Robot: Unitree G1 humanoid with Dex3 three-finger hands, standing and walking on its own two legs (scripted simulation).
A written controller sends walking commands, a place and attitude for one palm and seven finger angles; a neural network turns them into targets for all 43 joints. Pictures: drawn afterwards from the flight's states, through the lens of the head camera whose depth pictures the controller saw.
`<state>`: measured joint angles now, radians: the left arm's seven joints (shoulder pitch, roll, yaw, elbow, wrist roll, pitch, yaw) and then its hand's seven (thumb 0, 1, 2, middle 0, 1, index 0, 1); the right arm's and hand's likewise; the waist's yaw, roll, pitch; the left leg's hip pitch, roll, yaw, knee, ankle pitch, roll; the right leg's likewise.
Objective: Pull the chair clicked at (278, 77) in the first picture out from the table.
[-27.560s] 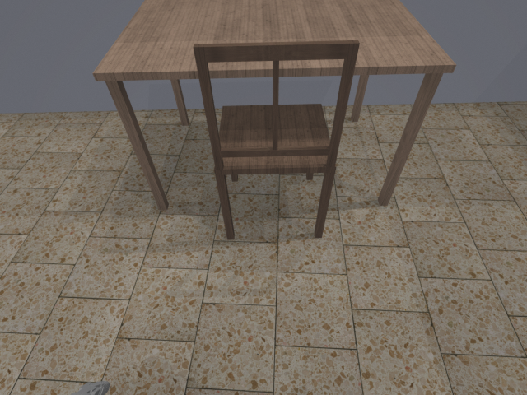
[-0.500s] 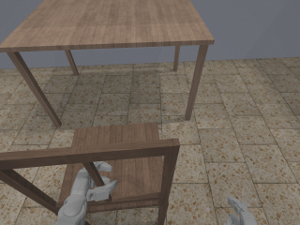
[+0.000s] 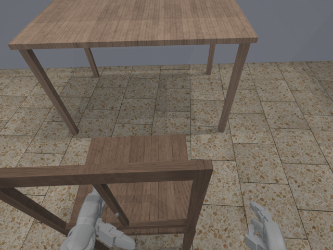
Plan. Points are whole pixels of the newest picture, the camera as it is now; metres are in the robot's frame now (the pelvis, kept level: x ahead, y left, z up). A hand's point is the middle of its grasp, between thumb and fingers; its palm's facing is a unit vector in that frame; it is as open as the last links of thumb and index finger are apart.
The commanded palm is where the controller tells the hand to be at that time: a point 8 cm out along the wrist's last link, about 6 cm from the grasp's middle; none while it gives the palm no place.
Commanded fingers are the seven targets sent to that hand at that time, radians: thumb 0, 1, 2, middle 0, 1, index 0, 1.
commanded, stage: open the thumb and straighten the fingers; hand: left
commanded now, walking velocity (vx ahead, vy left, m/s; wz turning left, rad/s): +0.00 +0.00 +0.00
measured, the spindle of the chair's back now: (114, 206) +0.24 +0.15 -0.04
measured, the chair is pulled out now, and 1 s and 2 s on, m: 0.59 0.59 0.59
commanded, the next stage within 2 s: draw the fingers out of the gap in 0.02 s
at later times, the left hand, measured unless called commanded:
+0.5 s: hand (110, 247) +0.15 +0.13 -0.02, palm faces +0.01 -0.98 -0.20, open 17.5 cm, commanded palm +0.12 +0.19 +0.00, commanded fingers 0.00 -0.55 0.20 0.00 0.00 0.00 0.00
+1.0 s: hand out of the picture +0.09 +0.14 -0.02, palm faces +0.01 -0.98 -0.18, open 17.5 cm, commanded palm +0.05 +0.19 +0.00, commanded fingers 0.00 -0.55 0.20 0.00 0.00 0.00 0.00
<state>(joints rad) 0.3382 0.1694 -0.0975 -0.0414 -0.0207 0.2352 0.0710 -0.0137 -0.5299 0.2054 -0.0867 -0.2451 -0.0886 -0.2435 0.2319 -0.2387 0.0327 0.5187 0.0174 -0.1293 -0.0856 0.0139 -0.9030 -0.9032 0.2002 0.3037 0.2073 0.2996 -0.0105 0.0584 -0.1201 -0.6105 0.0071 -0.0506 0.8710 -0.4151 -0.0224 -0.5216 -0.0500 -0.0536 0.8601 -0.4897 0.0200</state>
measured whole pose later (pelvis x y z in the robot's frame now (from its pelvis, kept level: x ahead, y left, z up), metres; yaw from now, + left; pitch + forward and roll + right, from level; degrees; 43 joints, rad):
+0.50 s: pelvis +0.00 +0.00 -0.01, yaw +0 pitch +10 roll -1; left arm 0.64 0.19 -0.11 -0.24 -0.01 0.19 0.06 -0.02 -0.54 0.20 -0.01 0.00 -0.01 0.00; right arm 0.26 -0.23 0.00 0.50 0.02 -0.14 -0.12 0.02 -0.90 -0.90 0.20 0.30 0.21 0.30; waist -0.01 0.06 -0.15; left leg -0.68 0.01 -0.07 0.95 -0.45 -0.03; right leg -0.58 -0.04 -0.07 0.93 -0.53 0.01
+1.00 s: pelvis -0.02 +0.00 -0.02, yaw +0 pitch +10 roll -2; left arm 0.86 0.19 -0.12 -0.37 0.01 0.16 0.02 -0.02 -0.54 0.20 -0.01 0.00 -0.01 0.00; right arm 0.24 -0.20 -0.02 0.46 0.04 -0.14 -0.13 0.02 -0.90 -0.90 0.20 0.30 0.21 0.30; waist 0.01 0.06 -0.18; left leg -0.75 0.02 -0.08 1.03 -0.47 -0.03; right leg -0.63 -0.04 -0.08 1.00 -0.54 0.01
